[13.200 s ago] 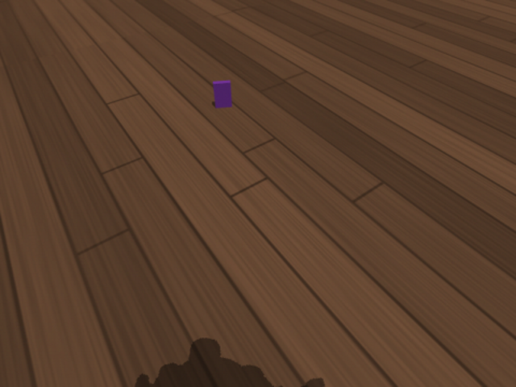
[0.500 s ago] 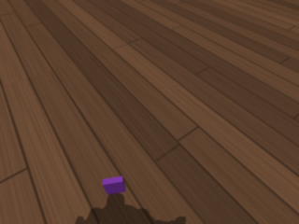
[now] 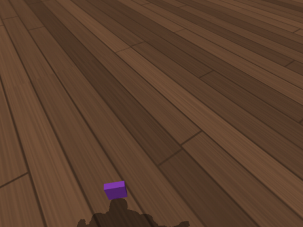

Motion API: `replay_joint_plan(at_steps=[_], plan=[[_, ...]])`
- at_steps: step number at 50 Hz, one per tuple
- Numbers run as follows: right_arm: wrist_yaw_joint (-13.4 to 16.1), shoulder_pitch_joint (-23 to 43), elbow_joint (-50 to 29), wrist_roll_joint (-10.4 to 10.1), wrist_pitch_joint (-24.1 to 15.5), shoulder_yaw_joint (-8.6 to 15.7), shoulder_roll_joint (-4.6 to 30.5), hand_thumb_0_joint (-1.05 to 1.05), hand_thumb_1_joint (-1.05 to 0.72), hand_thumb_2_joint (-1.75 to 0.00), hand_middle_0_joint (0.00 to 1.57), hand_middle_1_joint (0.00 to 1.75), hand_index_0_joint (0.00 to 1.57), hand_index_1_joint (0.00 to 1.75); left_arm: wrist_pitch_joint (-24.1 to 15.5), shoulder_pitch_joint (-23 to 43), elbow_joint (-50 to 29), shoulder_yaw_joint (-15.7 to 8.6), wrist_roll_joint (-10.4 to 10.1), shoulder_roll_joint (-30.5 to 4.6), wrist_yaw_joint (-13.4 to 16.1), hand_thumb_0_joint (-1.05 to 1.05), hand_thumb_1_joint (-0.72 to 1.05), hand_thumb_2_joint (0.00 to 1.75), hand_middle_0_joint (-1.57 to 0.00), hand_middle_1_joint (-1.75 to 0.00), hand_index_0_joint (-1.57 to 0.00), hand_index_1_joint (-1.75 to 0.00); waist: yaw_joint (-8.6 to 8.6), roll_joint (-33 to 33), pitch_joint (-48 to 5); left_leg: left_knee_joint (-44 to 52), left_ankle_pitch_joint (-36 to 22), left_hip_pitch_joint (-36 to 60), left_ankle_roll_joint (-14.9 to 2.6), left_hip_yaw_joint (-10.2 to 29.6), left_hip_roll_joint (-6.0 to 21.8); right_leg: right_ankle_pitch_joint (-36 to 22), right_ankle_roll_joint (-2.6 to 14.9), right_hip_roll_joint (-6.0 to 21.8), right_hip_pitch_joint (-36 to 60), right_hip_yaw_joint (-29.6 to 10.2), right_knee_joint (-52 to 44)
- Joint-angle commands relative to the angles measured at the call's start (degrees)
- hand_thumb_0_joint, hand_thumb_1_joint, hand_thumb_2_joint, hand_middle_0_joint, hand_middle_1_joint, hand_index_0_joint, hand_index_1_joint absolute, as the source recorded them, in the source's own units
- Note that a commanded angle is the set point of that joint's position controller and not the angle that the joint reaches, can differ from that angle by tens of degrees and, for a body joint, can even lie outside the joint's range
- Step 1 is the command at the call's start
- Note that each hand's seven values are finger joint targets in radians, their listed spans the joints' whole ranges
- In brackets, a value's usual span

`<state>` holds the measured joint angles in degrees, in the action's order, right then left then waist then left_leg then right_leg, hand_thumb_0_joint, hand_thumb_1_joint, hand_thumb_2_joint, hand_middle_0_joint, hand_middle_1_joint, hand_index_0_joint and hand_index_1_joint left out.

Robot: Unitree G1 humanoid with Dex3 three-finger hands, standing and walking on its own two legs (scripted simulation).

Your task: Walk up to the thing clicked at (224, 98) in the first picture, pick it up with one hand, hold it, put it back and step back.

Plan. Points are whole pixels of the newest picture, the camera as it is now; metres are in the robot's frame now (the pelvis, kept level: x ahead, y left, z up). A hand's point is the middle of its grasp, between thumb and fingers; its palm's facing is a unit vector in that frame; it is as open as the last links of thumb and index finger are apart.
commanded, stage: stand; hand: left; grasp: from the side
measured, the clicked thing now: (116, 190) +0.45 +0.21 -0.69
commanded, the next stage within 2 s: go down in 0.52 s
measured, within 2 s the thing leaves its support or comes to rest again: neither
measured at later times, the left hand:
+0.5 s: hand out of the picture +0.08 +0.25 -0.16, palm faces -0.03 -0.94 -0.34, open 7.4 cm
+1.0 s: hand out of the picture +0.16 +0.27 -0.17, palm faces +0.04 -0.94 -0.35, open 14.0 cm
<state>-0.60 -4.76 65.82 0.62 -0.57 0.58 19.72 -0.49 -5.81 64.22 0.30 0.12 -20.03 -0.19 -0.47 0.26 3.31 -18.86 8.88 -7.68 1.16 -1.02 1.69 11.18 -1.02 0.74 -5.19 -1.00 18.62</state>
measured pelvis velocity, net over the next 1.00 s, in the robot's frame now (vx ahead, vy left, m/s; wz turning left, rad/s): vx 0.00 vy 0.00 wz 0.01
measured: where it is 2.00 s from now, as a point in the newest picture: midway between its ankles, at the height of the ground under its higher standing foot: outside the picture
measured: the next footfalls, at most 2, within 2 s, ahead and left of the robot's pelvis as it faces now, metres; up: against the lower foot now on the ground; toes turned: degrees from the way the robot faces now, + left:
none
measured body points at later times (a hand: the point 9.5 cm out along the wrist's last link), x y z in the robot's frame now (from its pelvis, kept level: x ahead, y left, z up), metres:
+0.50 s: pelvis +0.00 +0.00 +0.00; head +0.02 +0.00 +0.45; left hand +0.08 +0.30 -0.13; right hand +0.08 -0.30 -0.13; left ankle +0.02 +0.13 -0.75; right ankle -0.01 -0.13 -0.75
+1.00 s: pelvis +0.00 +0.00 -0.03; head +0.05 +0.01 +0.42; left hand +0.15 +0.32 -0.14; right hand +0.10 -0.26 -0.15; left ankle +0.02 +0.13 -0.75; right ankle -0.01 -0.13 -0.75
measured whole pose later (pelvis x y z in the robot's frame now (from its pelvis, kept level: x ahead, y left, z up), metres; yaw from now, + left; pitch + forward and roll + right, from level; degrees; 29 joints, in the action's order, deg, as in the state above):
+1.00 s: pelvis +0.00 +0.00 -0.03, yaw +1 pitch +8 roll -1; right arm 1.3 -14.3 42.1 -1.1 -3.3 1.6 13.7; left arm 5.5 -1.5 51.5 -10.7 4.6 -19.7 -2.6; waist -1.8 0.5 -1.6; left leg -39.6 17.7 -29.6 1.0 0.3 1.8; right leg 20.1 -0.9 0.5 -26.3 -0.2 38.6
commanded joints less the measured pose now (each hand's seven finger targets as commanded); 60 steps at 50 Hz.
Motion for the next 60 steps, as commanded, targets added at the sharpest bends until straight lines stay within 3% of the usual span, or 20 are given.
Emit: replay_joint_plan(at_steps=[1, 5, 13, 30, 31, 32, 33, 34, 35, 36, 37, 39, 41, 43, 46, 48, 55, 60], plan=[[0.6, 2.2, -3.5, -0.2, -1.0, 1.9, 12.4, 0.0, -0.9, -0.9, 0.2, 0.3, 0.2, 0.3, -1.3, 2.4, -3.1, -2.6, 0.2, -12.5, 0.6, 0.0, 0.9, 0.9, -0.2, -0.3, -0.2, -0.3, -0.1, -0.5, -4.3, 2.7, -4.7, 2.6, -1.63, 5.0, 5.8, -6.3, 1.74, 6.4, -2.0, -4.8, -3.7], [0.6, 2.7, -3.7, -0.2, -1.0, 2.0, 12.6, 0.0, -0.9, -0.9, 0.2, 0.3, 0.2, 0.3, -1.3, 1.8, -2.9, -2.5, 0.3, -12.4, 0.6, 0.0, 0.9, 0.9, -0.2, -0.3, -0.2, -0.3, 0.17, -0.3, -3.8, 2.8, -4.4, 2.6, -1.68, 5.4, 6.0, -4.9, 1.72, 6.1, -2.7, -4.6, -3.9], [0.8, 2.5, -3.9, -0.2, -1.1, 1.9, 12.6, 0.0, -0.9, -0.9, 0.2, 0.3, 0.2, 0.3, -1.3, 2.2, -3.4, -2.6, 0.3, -12.8, 0.5, 0.0, 0.9, 0.9, -0.2, -0.3, -0.2, -0.3, 0.1, 0.2, -6.1, 2.1, -8.7, 4.0, -1.84, 5.1, 6.3, -9.2, 2.01, 6.5, -1.0, -4.6, -2.9], [0.8, 2.1, -3.9, -0.3, -1.0, 1.8, 12.7, 0.0, -0.9, -0.9, 0.2, 0.3, 0.2, 0.3, -1.1, 1.3, -3.1, -2.4, 0.3, -12.6, 0.6, 0.0, 0.9, 0.9, -0.2, -0.3, -0.2, -0.3, 0.24, -0.3, -4.5, 2.6, -6.9, 4.0, -1.78, 5.2, 6.3, -7.0, 2.07, 6.3, -2.1, -4.5, -3.1], [0.8, 1.5, -3.9, -0.2, -1.0, 1.8, 12.5, 0.0, -0.9, -0.91, 0.2, 0.3, 0.2, 0.3, -1.1, 1.7, -3.3, -2.5, 0.3, -12.7, 0.6, 0.0, 0.82, 0.82, -0.12, -0.22, -0.12, -0.22, 0.05, -0.6, -4.6, 2.6, -6.5, 3.4, -1.85, 4.9, 6.1, -7.3, 2.14, 6.4, -1.7, -4.7, -3.3], [1.8, -0.8, -20.5, -3.7, -4.1, -0.6, 2.5, 0.0, -0.98, -0.92, 0.2, 0.3, 0.2, 0.3, -6.7, 21.8, -23.5, -2.8, -1.9, -2.5, 1.4, 0.0, 0.74, 0.74, -0.04, -0.14, -0.04, -0.14, -6.15, 1.8, -0.7, -1.9, 1.8, -5.5, -1.78, -1.9, -1.7, -2.9, 1.32, -0.8, -14.4, 0.8, 0.7], [2.3, -3.6, -17.6, -3.7, -4.2, -0.1, 4.6, 0.0, -1.0, -0.93, 0.2, 0.3, 0.2, 0.3, -6.1, 26.8, -19.1, -4.6, -1.7, -6.4, 1.7, 0.0, 0.66, 0.66, 0.0, -0.06, 0.0, -0.06, -4.23, -0.5, -3.3, -3.0, 2.6, -4.7, -2.0, -1.8, -1.8, -1.2, 1.11, -0.7, -11.4, 1.3, 1.2], [2.7, -5.1, -16.5, -3.5, -3.7, 0.7, 6.4, 0.0, -1.0, -0.93, 0.2, 0.3, 0.2, 0.3, -3.7, 15.9, -8.0, -8.7, -0.4, -12.2, 2.1, 0.0, 0.58, 0.58, -0.01, -0.02, 0.0, -0.03, -2.99, -1.9, -2.3, -4.0, 3.6, -6.8, -2.01, -1.6, -2.0, 0.9, 1.51, -1.1, -12.3, 2.1, 1.9], [2.5, -5.5, -18.0, -3.4, -3.1, 1.6, 6.5, 0.0, -0.97, -0.92, 0.2, 0.3, 0.2, 0.3, -3.0, 11.5, -5.1, -9.4, 0.0, -11.5, 1.2, 0.0, 0.5, 0.5, -0.01, -0.06, 0.0, -0.07, -1.36, -1.0, -2.6, -6.0, 2.7, -8.8, -1.88, -1.9, -1.7, 0.9, 1.7, -1.2, -13.1, 2.1, 3.9], [2.7, -6.6, -19.5, -2.9, -3.4, 2.5, 6.4, 0.0, -0.99, -0.93, 0.2, 0.3, 0.2, 0.3, -3.2, 13.9, -8.4, -9.8, 1.2, -12.6, 0.6, 0.0, 0.42, 0.42, 0.0, -0.06, 0.0, -0.07, -1.52, -1.9, -7.1, -7.8, 1.2, -8.7, -2.14, -1.6, -1.8, -0.3, 1.67, -1.1, -13.3, 2.0, 5.6], [3.1, -7.7, -20.5, -2.6, -3.9, 3.3, 6.4, 0.0, -0.98, -0.93, 0.2, 0.3, 0.2, 0.3, -3.7, 16.0, -11.5, -12.0, 1.9, -15.7, 0.3, 0.0, 0.34, 0.34, -0.01, -0.06, 0.0, -0.07, -0.86, -0.9, -12.0, -9.1, -0.9, -7.7, -2.04, -1.3, -1.8, -3.0, 1.51, -0.9, -12.3, 1.7, 7.3], [2.7, -9.2, -22.4, -1.8, -4.2, 4.2, 5.9, 0.0, -0.94, -0.91, 0.2, 0.3, 0.2, 0.3, -2.0, 5.5, -5.3, -12.8, 4.3, -13.2, -1.3, 0.0, 0.23, 0.23, -0.01, -0.07, 0.0, -0.08, 0.25, -0.2, -15.0, -12.7, -3.4, -10.8, -1.73, -0.9, -2.4, -5.3, 1.73, -0.7, -13.0, 1.8, 10.8], [2.6, -9.0, -25.3, -1.7, -4.3, 4.8, 5.5, 0.0, -0.91, -0.9, 0.2, 0.3, 0.2, 0.3, -0.7, 3.3, -9.6, -15.3, 5.0, -14.2, -1.8, 0.0, 0.14, 0.2, -0.02, -0.08, -0.02, -0.08, 2.7, 1.5, -19.2, -13.4, -5.8, -10.4, -1.29, -0.8, -2.7, -6.4, 2.0, -1.1, -11.1, 2.1, 12.4], [2.6, -7.8, -27.8, -1.8, -4.4, 4.4, 4.9, 0.0, -0.89, -0.9, 0.2, 0.3, 0.2, 0.3, 1.5, 5.0, -12.6, -13.8, 4.9, -12.0, -1.7, 0.0, 0.0, 0.16, -0.03, -0.07, -0.03, -0.08, 1.74, 2.7, -17.3, -13.5, -3.8, -11.7, -1.06, -0.5, -2.7, -4.0, 2.01, -1.3, -13.5, 2.2, 12.6], [2.6, -6.3, -31.0, -2.0, -4.8, 4.5, 4.7, 0.0, -0.88, -0.9, 0.2, 0.3, 0.2, 0.3, 4.7, 5.4, -15.4, -14.9, 5.3, -12.8, -1.7, 0.0, -0.14, 0.13, -0.04, -0.07, -0.03, -0.08, 1.11, 1.1, -15.0, -15.7, -0.6, -15.5, -1.24, 0.0, -2.2, -0.3, 1.89, -1.4, -17.2, 2.5, 14.0], [2.6, -6.3, -32.6, -2.1, -5.4, 4.4, 4.5, 0.0, -0.88, -0.89, 0.2, 0.3, 0.2, 0.3, 6.0, 3.7, -18.7, -14.1, 4.6, -11.2, -2.1, 0.0, -0.25, 0.12, -0.05, -0.08, -0.03, -0.09, 0.52, 1.5, -13.8, -16.6, 1.7, -16.7, -1.15, 0.0, -1.8, 2.4, 2.01, -1.7, -20.0, 2.6, 15.6], [3.5, -8.6, -35.4, -2.1, -7.8, 4.4, 3.8, 0.0, -0.84, -0.88, 0.2, 0.3, 0.2, 0.3, 7.6, 2.1, -31.6, -14.2, 3.4, -10.3, -2.9, 0.0, -0.49, 0.07, -0.07, -0.08, -0.05, -0.1, -1.45, 1.4, -17.8, -23.0, 1.5, -19.5, -1.39, 0.9, -1.1, 1.6, 1.59, -1.7, -25.2, 2.7, 22.2], [4.7, -8.6, -37.1, -1.8, -8.8, 4.2, 3.4, 0.0, -0.82, -0.88, 0.2, 0.3, 0.2, 0.3, 9.6, -3.4, -39.4, -16.1, 3.6, -12.0, -2.9, 0.0, -0.56, 0.06, -0.08, -0.09, -0.06, -0.11, -1.08, 3.7, -20.7, -27.3, -0.7, -21.1, -1.46, 1.2, -1.1, -0.4, 1.41, -1.4, -26.9, 2.5, 25.8]])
